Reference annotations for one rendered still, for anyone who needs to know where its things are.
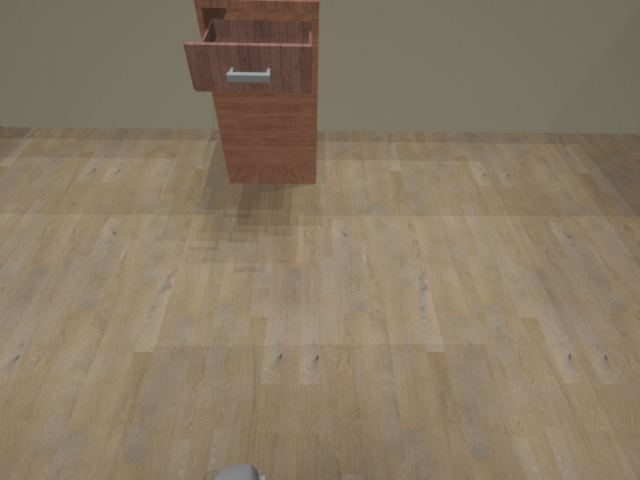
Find handle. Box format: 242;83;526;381
226;67;271;83

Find drawer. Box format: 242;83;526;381
184;19;312;93

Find cabinet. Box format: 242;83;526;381
194;0;319;184

